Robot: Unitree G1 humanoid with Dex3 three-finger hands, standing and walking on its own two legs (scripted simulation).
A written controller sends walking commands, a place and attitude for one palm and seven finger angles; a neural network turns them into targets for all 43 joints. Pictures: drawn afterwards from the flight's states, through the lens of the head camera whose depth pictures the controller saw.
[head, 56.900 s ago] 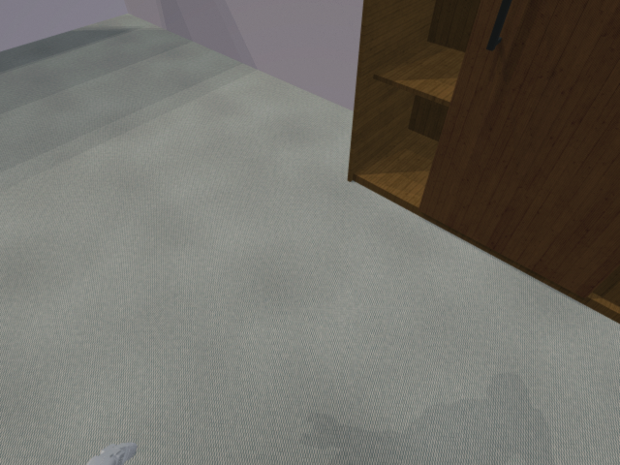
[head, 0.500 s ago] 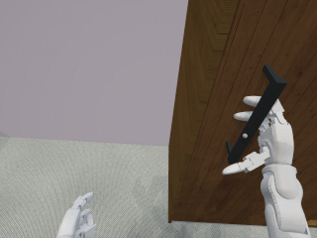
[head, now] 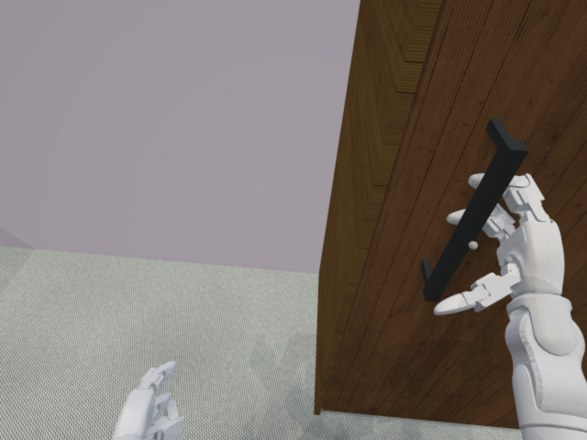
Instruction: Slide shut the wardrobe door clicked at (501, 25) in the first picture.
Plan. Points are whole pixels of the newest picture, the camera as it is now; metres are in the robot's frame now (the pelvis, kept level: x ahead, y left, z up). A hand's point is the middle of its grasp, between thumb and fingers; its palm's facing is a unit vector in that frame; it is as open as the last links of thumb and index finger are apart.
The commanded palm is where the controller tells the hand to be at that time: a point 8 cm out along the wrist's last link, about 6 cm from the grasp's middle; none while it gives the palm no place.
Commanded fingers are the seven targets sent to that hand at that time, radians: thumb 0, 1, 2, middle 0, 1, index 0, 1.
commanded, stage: slip the hand off the handle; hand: right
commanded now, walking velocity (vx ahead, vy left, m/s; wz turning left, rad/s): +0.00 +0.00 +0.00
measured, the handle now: (458, 224) +0.35 -0.18 +0.17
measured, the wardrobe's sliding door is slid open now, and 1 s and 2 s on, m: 0.00 0.00 0.00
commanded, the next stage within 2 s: draw the hand back to the body in 0.76 s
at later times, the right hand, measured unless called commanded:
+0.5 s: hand (528, 306) +0.24 -0.22 +0.16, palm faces +0.16 +0.97 -0.15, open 14.7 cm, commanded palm +0.19 -0.27 +0.17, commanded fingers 0.00 0.55 -0.20 0.25 1.15 0.25 1.15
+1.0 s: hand (538, 347) +0.20 -0.22 +0.15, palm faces +0.09 +0.99 -0.14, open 14.7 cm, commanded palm +0.15 -0.27 +0.17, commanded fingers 0.00 0.55 -0.20 0.25 1.15 0.25 1.15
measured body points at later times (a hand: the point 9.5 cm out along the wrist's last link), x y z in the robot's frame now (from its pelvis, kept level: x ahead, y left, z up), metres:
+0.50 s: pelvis +0.01 -0.01 +0.00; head -0.01 +0.00 +0.45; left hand +0.21 +0.20 -0.07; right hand +0.22 -0.27 +0.17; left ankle +0.03 +0.11 -0.73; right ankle +0.01 -0.12 -0.73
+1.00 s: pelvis +0.02 -0.01 -0.01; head -0.01 +0.00 +0.44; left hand +0.22 +0.19 -0.07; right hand +0.19 -0.27 +0.16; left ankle +0.03 +0.11 -0.73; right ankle +0.01 -0.12 -0.73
